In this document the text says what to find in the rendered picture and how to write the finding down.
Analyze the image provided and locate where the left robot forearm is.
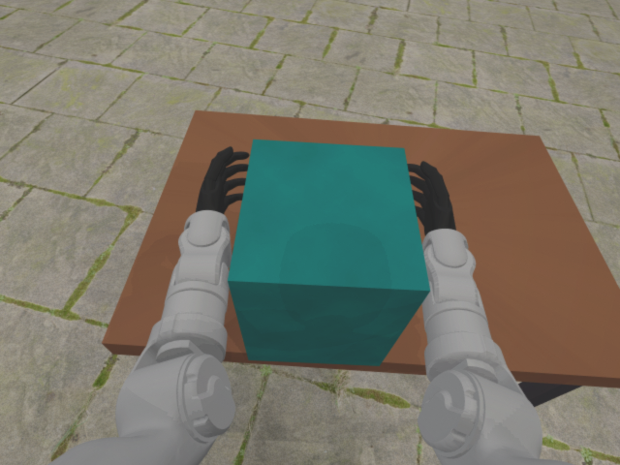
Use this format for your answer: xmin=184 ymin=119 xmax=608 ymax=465
xmin=115 ymin=210 xmax=232 ymax=432

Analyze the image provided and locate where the right robot hand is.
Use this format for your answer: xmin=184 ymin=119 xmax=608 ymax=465
xmin=407 ymin=161 xmax=456 ymax=235

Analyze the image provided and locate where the left robot hand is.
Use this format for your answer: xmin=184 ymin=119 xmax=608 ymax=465
xmin=196 ymin=146 xmax=249 ymax=214

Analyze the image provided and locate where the carton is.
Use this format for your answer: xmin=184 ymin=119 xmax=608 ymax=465
xmin=228 ymin=139 xmax=430 ymax=366

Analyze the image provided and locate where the robot right upper arm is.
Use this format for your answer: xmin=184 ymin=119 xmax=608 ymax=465
xmin=418 ymin=369 xmax=573 ymax=465

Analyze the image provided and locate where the table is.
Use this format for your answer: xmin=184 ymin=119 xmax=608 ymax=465
xmin=102 ymin=110 xmax=620 ymax=407

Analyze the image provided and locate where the robot left upper arm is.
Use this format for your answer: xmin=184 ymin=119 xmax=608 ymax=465
xmin=47 ymin=353 xmax=235 ymax=465

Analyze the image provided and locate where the right robot forearm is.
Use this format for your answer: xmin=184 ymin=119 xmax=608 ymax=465
xmin=422 ymin=229 xmax=527 ymax=398

